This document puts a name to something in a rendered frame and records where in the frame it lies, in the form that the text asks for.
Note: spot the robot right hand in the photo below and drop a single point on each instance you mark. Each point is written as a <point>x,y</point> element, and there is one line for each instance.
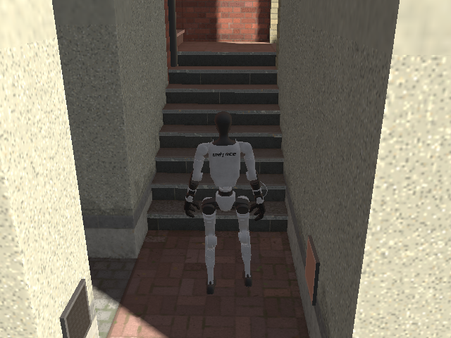
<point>260,211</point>

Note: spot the left robot upper arm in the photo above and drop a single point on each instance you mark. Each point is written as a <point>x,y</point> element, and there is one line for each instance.
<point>202,150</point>

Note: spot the robot left hand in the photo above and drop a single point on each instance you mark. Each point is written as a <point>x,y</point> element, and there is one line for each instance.
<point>188,207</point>

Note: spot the left robot shin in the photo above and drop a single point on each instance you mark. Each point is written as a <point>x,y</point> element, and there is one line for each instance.
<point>209,260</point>

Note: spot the right robot foot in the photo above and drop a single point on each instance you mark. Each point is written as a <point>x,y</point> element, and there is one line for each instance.
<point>247,280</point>

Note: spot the left robot forearm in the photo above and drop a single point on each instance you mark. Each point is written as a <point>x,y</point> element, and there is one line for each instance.
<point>192,188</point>

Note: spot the right robot forearm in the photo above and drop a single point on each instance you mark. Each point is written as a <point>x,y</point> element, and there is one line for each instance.
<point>256,188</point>

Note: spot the right robot upper arm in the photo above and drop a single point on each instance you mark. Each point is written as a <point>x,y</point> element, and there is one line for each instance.
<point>246,148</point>

